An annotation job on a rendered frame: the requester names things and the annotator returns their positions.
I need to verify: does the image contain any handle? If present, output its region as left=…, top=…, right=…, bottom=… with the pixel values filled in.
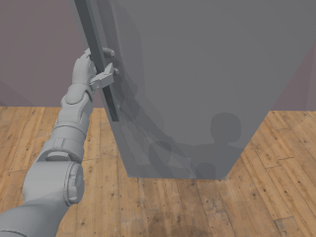
left=74, top=0, right=120, bottom=121

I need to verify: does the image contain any robot left forearm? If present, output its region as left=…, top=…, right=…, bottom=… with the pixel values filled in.
left=23, top=83, right=94, bottom=201

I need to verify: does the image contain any left robot upper arm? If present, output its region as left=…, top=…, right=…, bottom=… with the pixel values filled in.
left=0, top=161, right=85, bottom=237

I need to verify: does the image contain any left robot hand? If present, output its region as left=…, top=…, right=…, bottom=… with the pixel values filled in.
left=72, top=47, right=119, bottom=95

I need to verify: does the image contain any fridge door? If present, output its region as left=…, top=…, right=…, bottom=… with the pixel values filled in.
left=68, top=0, right=316, bottom=180

